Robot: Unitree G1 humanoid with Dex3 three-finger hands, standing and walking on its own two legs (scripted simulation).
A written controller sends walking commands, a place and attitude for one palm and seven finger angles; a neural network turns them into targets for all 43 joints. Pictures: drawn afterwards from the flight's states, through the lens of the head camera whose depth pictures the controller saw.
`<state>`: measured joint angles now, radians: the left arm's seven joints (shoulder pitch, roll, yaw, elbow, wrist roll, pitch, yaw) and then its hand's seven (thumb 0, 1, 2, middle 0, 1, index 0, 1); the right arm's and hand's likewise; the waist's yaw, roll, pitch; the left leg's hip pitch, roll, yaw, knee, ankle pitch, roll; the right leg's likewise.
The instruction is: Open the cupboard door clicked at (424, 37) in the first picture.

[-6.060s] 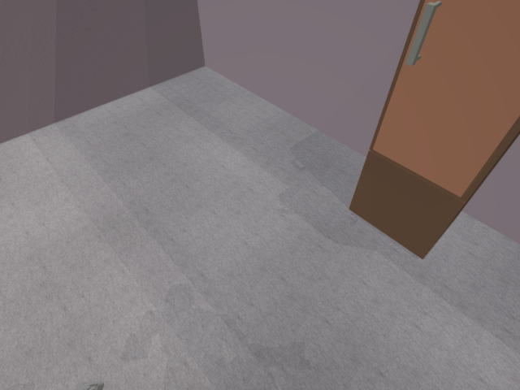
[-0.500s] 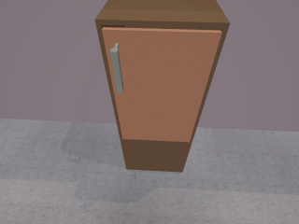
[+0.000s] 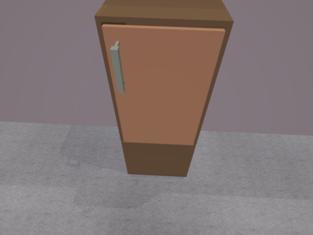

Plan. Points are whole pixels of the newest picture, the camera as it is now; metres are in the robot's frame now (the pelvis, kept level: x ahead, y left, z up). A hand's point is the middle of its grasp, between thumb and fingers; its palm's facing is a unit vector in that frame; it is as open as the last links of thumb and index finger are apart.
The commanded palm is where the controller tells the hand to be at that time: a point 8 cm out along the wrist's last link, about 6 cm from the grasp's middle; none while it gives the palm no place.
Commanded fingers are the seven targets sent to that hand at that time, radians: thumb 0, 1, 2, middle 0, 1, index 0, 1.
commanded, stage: look again from close up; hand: left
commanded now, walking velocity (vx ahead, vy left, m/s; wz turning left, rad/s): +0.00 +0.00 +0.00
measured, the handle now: (119, 68) +0.59 +0.16 +0.12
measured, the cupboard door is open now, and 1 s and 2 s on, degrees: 0 0 0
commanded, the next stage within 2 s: raise the hand with hooked fingers in 1.98 s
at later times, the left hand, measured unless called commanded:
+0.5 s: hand out of the picture +0.03 +0.20 -0.18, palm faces +0.02 -0.98 -0.22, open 7.3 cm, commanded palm none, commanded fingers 0.00 0.90 0.90 -0.20 -0.30 -0.20 -0.30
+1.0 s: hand out of the picture +0.03 +0.19 -0.18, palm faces +0.01 -0.98 -0.20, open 7.3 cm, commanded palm none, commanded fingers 0.00 0.90 0.90 -0.20 -0.30 -0.20 -0.30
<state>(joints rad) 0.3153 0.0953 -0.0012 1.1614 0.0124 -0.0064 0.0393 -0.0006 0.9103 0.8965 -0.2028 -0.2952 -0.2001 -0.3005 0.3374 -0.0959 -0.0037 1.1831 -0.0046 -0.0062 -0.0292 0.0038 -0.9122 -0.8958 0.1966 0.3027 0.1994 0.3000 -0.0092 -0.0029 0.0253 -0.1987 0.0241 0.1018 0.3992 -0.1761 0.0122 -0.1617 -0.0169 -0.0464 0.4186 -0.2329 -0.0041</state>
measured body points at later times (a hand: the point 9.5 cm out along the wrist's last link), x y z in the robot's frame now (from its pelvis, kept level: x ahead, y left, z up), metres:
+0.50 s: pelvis +0.02 +0.02 -0.01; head +0.02 +0.01 +0.44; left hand +0.03 +0.25 -0.16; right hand +0.05 -0.21 -0.16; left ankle +0.03 +0.11 -0.74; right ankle +0.00 -0.11 -0.74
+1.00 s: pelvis +0.02 +0.01 +0.00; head +0.03 +0.01 +0.45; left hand +0.03 +0.24 -0.16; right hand +0.05 -0.22 -0.16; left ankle +0.03 +0.11 -0.74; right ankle +0.00 -0.11 -0.74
